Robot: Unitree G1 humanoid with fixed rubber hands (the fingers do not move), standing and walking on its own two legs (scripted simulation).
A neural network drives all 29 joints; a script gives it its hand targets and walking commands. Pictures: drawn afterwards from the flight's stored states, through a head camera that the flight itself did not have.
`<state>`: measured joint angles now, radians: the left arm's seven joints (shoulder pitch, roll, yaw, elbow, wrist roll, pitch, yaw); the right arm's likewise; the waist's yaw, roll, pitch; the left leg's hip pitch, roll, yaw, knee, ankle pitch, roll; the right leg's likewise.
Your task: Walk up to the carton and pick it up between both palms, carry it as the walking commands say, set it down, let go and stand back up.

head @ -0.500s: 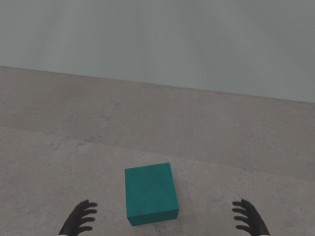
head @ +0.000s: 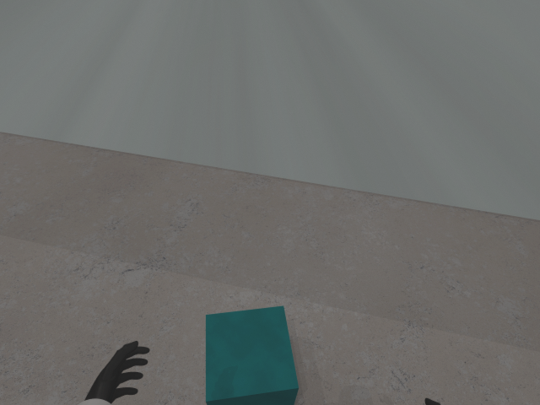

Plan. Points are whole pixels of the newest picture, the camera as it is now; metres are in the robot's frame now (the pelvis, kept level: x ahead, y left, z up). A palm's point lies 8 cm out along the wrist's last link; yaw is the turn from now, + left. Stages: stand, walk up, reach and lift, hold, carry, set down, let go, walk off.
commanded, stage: stand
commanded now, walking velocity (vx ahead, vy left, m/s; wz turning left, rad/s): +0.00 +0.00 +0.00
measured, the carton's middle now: (249, 361) +0.44 +0.07 -0.66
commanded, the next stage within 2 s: none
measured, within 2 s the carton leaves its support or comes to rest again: neither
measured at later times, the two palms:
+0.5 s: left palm out of the picture +0.08 +0.29 -0.11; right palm out of the picture +0.17 -0.23 -0.12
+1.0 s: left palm out of the picture +0.01 +0.28 -0.13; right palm out of the picture +0.13 -0.24 -0.12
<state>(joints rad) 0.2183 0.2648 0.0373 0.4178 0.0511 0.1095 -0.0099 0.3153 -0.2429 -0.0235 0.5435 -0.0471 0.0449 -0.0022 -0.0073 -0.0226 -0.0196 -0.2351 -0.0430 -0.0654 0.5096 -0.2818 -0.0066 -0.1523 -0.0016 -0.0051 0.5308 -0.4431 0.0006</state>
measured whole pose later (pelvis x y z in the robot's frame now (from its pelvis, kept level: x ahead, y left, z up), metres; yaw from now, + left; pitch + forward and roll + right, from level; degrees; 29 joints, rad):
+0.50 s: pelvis +0.04 +0.01 -0.02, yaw +8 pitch +5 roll +0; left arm 0.34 0.28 0.01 0.64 0.02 0.01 0.06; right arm 0.32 -0.26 -0.02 0.70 -0.02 -0.03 -0.03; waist 0.04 -0.01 -0.11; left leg -0.40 -0.12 -0.15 0.74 -0.41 0.03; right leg -0.23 -0.05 -0.10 0.68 -0.52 0.01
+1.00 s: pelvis +0.01 +0.00 -0.02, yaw +10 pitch +3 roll -1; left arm 0.37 0.30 0.02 0.74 0.03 0.04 0.05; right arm 0.36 -0.26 0.00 0.71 -0.03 0.01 -0.04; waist 0.02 -0.01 -0.06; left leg -0.40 -0.12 -0.20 0.73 -0.36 0.01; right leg -0.21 -0.03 -0.14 0.65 -0.48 -0.01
